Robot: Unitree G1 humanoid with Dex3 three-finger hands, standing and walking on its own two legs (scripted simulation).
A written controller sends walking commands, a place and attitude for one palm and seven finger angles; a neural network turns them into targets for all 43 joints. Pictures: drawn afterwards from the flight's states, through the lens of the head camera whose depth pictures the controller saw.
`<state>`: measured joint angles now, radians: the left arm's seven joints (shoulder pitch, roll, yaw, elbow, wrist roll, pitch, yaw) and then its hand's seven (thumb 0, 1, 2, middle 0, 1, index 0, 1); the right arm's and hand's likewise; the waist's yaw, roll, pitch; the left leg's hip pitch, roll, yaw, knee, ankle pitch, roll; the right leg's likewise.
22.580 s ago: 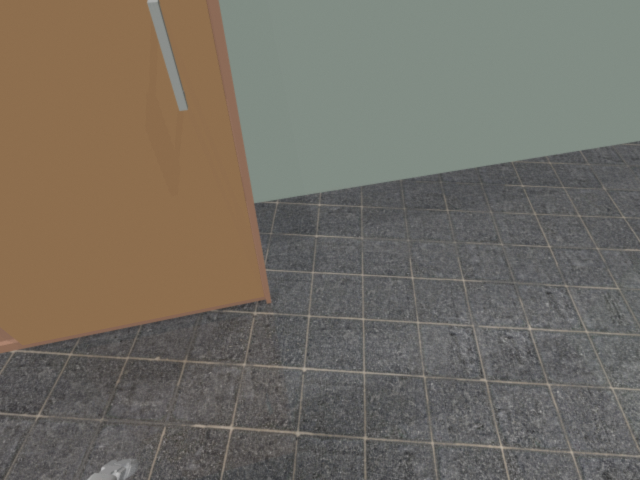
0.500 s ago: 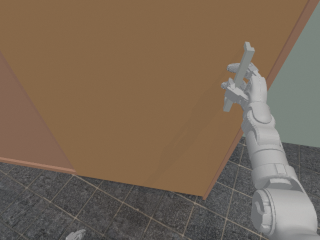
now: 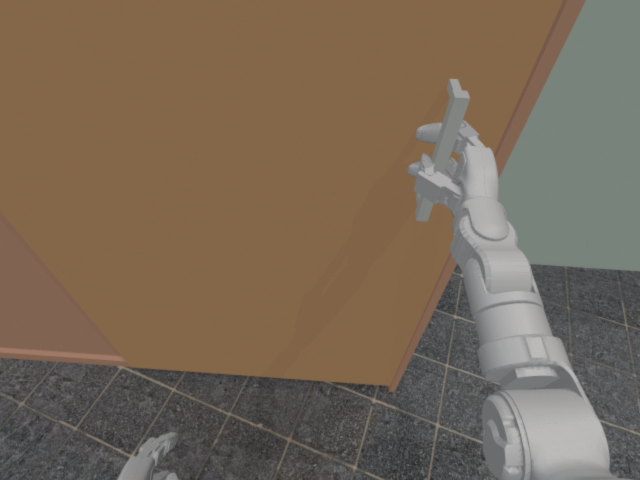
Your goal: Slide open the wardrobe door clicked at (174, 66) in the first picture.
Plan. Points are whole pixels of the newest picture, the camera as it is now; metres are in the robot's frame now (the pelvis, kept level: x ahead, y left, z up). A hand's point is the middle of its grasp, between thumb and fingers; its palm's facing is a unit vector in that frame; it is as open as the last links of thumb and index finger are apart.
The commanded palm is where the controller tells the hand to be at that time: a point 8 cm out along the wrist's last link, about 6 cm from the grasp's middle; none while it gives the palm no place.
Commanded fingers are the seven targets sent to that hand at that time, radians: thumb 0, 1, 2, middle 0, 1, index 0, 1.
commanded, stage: tug the door sideways, standing still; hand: right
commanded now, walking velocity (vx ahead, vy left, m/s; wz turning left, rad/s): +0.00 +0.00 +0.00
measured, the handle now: (436, 156) +0.49 -0.11 +0.16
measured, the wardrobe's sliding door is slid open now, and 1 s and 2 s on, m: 0.00 0.02 0.10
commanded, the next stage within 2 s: step sideways, sliding the door along in 0.66 s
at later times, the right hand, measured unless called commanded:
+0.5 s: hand (416, 180) +0.44 -0.08 +0.17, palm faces +0.05 +1.00 -0.05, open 5.6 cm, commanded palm +0.41 -0.08 +0.16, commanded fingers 0.00 -0.90 -0.90 0.45 1.40 0.45 1.40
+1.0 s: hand (410, 182) +0.44 -0.07 +0.16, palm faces -0.01 +0.99 -0.12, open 5.7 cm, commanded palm +0.43 -0.11 +0.17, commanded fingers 0.00 -0.90 -0.90 0.45 1.40 0.45 1.40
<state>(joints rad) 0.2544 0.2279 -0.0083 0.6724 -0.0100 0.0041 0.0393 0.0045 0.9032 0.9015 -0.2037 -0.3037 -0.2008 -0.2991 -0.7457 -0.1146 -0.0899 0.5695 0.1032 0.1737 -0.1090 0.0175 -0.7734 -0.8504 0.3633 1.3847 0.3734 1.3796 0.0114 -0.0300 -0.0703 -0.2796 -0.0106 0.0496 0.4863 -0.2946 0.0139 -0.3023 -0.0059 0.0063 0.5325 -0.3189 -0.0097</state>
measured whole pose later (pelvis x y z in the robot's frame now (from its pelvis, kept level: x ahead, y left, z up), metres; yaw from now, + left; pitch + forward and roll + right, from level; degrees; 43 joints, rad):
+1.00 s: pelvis -0.02 +0.01 -0.01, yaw +1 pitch +1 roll +0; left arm 0.26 0.20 -0.01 0.71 -0.02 -0.06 0.09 0.00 0.90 0.90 -0.20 -0.30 -0.20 -0.30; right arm -0.85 -0.22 -0.02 0.81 0.12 -0.10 -0.09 -0.02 -0.74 -0.85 0.43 1.40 0.31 1.40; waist 0.03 -0.04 0.05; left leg -0.37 -0.03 0.02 0.79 -0.45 0.02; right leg -0.30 -0.02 -0.01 0.64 -0.36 -0.01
